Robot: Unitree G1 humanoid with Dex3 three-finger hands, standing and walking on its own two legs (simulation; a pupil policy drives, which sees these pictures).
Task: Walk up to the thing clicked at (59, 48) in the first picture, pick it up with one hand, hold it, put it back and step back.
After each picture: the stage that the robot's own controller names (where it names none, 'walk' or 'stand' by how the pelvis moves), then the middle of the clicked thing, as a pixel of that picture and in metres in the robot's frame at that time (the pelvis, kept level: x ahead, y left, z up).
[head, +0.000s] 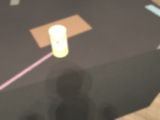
stand; (59, 41) +0.53 +0.12 +0.06
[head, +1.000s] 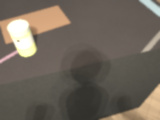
rise first; (23, 38) +0.47 +0.24 +0.09
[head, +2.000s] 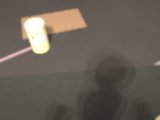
stand; (38, 36) +0.49 +0.20 +0.09
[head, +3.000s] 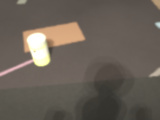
stand; (39, 50) +0.48 +0.20 +0.06
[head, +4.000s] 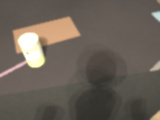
stand; (32, 50) +0.45 +0.20 +0.06
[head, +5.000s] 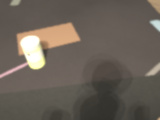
stand; (33, 52) +0.47 +0.21 +0.06
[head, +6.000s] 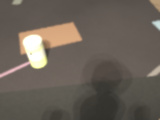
stand; (35, 52) +0.47 +0.21 +0.06
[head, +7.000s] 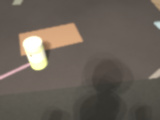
rise first; (36, 53) +0.46 +0.20 +0.06
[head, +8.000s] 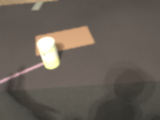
rise first; (49, 53) +0.47 +0.19 +0.06
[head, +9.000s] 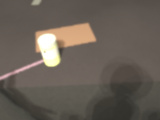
go down; (49, 50) +0.47 +0.19 +0.06
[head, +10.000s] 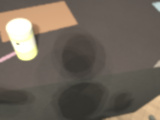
go down; (23, 40) +0.45 +0.17 +0.09
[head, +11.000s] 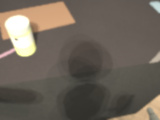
close in; (22, 36) +0.47 +0.18 +0.10
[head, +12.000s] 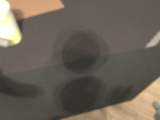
close in; (4, 24) +0.49 +0.19 +0.13
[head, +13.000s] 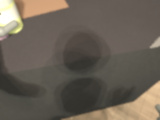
lift; (5, 12) +0.53 +0.20 +0.13
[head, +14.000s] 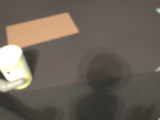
lift; (15, 68) +0.35 +0.21 +0.13
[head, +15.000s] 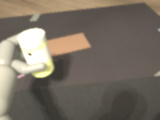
lift; (37, 53) +0.31 +0.14 +0.24
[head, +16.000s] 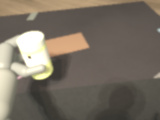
hold; (36, 55) +0.32 +0.15 +0.23
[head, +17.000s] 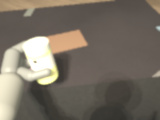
crouch; (42, 60) +0.32 +0.14 +0.20
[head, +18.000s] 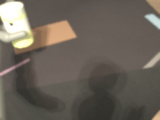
crouch; (17, 25) +0.45 +0.19 +0.22
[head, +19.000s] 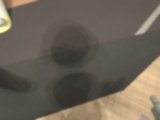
lower; out of the picture +0.53 +0.19 +0.14
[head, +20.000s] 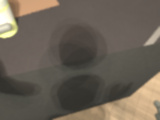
lower; out of the picture +0.51 +0.19 +0.13
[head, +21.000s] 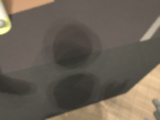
lower; out of the picture +0.52 +0.20 +0.14
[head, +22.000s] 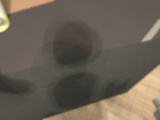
lower; out of the picture +0.52 +0.20 +0.14
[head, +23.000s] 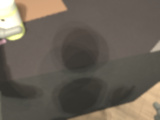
open; (8, 18) +0.51 +0.19 +0.13
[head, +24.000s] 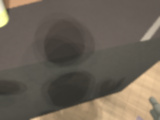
rise; out of the picture +0.53 +0.20 +0.14
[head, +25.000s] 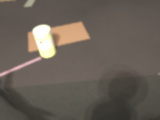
sink last; (45, 41) +0.51 +0.20 +0.10
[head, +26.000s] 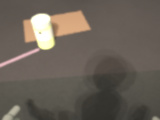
stand; (43, 32) +0.52 +0.19 +0.10
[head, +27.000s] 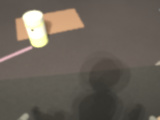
stand; (36, 29) +0.52 +0.20 +0.12
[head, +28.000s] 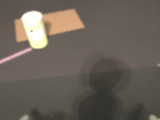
stand; (35, 30) +0.51 +0.20 +0.12
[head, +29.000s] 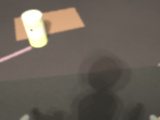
stand; (35, 29) +0.51 +0.20 +0.12
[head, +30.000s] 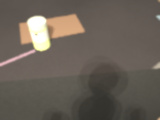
stand; (39, 33) +0.52 +0.19 +0.10
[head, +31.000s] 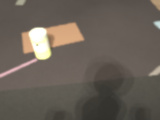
walk; (40, 44) +0.52 +0.20 +0.06
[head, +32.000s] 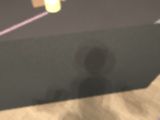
walk; out of the picture +0.69 +0.15 +0.08
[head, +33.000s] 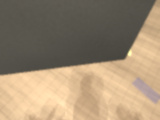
walk; out of the picture +1.00 +0.25 +0.08
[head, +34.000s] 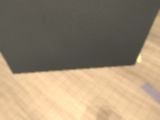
stand; out of the picture +1.15 +0.17 +0.08
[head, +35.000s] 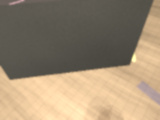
stand; out of the picture +1.14 +0.20 +0.06
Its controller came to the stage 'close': yes
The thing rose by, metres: 0.19
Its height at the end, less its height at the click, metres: +0.00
